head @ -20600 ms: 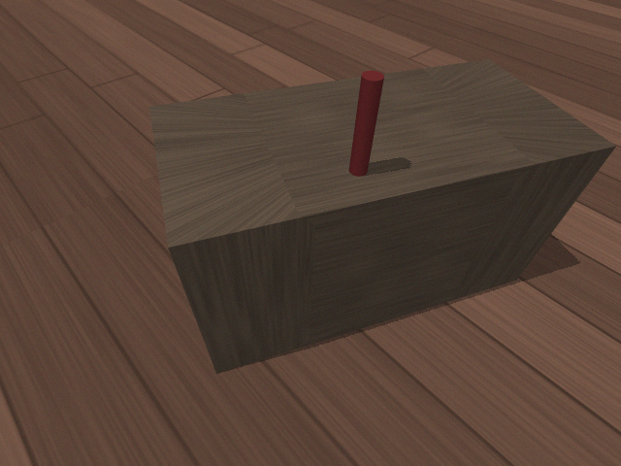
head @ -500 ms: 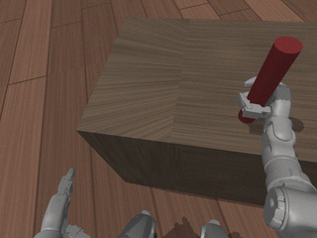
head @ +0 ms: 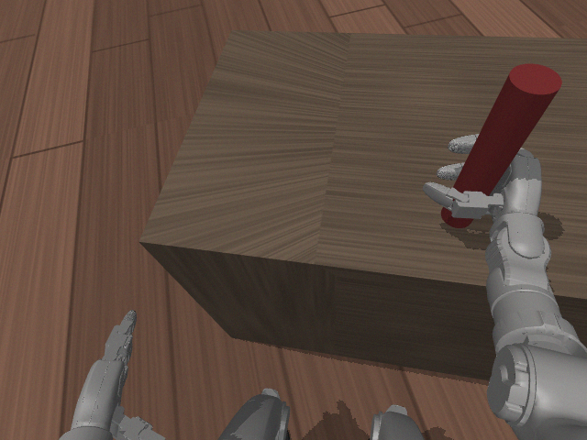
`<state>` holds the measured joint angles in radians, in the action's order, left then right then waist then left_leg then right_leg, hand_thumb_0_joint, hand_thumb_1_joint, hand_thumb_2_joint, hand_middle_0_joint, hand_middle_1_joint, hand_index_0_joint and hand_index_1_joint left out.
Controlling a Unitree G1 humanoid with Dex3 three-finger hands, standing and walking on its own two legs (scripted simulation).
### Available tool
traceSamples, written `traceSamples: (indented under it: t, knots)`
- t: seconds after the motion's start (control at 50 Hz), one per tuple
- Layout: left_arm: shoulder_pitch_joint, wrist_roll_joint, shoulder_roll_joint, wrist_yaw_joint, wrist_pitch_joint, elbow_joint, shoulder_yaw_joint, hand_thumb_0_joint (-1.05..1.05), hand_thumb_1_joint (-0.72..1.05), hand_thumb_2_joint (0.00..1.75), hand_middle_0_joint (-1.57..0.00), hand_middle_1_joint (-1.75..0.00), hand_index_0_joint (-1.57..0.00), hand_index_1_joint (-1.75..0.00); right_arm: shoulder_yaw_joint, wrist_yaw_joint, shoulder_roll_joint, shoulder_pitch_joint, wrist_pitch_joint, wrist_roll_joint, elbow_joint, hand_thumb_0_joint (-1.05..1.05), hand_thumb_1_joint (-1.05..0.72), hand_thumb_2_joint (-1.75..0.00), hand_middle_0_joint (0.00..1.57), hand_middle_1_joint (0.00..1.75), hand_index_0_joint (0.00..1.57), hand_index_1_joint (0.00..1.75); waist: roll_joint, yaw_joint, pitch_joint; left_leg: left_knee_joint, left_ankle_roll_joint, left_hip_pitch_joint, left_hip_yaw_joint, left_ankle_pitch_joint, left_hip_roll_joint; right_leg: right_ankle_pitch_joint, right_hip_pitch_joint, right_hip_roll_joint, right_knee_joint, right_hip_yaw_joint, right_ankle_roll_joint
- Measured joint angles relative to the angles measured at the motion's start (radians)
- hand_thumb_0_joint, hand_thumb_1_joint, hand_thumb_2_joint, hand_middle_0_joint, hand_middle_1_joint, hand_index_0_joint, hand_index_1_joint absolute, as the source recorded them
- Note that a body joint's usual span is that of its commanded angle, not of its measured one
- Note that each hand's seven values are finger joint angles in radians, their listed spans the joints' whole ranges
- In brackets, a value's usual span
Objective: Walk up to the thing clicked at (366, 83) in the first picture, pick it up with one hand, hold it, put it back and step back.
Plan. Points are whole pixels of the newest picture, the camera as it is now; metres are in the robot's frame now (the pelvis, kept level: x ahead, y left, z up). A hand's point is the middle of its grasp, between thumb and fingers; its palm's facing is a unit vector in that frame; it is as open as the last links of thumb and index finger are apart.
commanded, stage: open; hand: right
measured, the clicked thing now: (486, 162) +0.48 -0.16 +0.09
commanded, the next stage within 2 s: withdraw in 0.10 s
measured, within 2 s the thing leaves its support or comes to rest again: neither
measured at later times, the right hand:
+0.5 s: hand (496, 164) +0.48 -0.18 +0.08, palm faces +0.09 +1.00 -0.01, open 15.2 cm
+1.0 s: hand out of the picture +0.45 -0.29 +0.15, palm faces +0.29 +0.92 -0.28, open 17.5 cm
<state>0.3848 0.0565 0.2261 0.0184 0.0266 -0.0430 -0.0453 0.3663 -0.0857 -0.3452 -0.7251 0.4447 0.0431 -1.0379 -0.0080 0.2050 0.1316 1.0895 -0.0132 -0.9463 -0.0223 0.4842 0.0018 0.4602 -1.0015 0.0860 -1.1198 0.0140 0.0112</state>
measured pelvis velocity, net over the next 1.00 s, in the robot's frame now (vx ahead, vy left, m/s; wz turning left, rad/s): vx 0.02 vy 0.00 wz -0.01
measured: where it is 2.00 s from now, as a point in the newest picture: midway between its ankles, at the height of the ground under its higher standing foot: outside the picture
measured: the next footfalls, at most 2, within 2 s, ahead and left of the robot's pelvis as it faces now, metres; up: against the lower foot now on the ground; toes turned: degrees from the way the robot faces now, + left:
none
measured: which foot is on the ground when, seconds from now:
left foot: down 0.00-1.00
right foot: down 0.00-1.00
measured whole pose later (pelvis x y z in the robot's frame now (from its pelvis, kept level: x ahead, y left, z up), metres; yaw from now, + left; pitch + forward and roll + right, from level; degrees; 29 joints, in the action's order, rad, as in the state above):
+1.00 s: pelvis +0.02 +0.00 +0.06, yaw -1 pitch +10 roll +1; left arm 0.34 -0.04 0.23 -0.01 -0.05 -0.34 -0.03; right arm 0.33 -0.04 -0.54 -0.66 0.10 -0.02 -0.95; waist 0.00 0.07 0.08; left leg 0.74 -0.02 -0.54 -0.01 0.36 -0.02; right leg 0.34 -0.58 0.06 -0.75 0.05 0.01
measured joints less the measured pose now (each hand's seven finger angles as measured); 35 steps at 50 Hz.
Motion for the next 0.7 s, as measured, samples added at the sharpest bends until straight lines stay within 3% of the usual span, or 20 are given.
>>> traceSamples:
  t: [0.18,0.42,0.54,0.7]
  knots:
    - [0.001,-0.001,-0.002,0.003,-0.004,0.005,0.000,-0.01,-0.54,0.06,-0.05,-0.04,-0.05,-0.05,-0.002,-0.002,0.003,0.008,-0.004,0.002,0.008,0.00,0.28,-0.38,0.78,0.59,0.78,0.58,0.001,-0.001,0.001,0.002,-0.002,0.000,0.002,0.001,-0.001,0.001,0.000,-0.001,-0.002,0.001,-0.002]
    - [-0.005,-0.006,0.007,-0.002,-0.017,0.007,-0.015,-0.01,-0.52,0.04,-0.05,-0.05,-0.06,-0.04,0.024,0.004,-0.017,0.014,-0.024,-0.003,0.044,-0.01,0.37,-0.28,0.42,0.36,0.42,0.36,-0.001,0.002,-0.007,-0.010,-0.003,0.016,0.006,-0.007,0.001,-0.003,0.017,0.000,0.008,0.005,-0.003]
    - [0.002,-0.022,0.014,-0.019,-0.022,-0.034,-0.010,-0.01,-0.51,0.03,-0.05,-0.05,-0.06,-0.04,0.031,-0.013,-0.055,0.006,-0.076,0.008,0.085,-0.01,0.42,-0.21,0.28,0.26,0.28,0.26,0.005,-0.019,-0.007,-0.071,-0.003,0.086,0.006,-0.025,0.001,-0.020,0.087,-0.001,0.066,0.008,-0.001]
    - [-0.022,-0.055,0.007,-0.037,-0.015,-0.183,0.013,-0.01,-0.53,0.04,-0.05,-0.05,-0.06,-0.04,0.003,-0.094,-0.099,-0.026,-0.180,0.058,0.064,-0.01,0.50,-0.11,0.14,0.13,0.14,0.13,0.023,-0.067,0.008,-0.167,-0.005,0.208,0.002,-0.050,-0.008,-0.048,0.206,-0.013,0.163,0.009,-0.003]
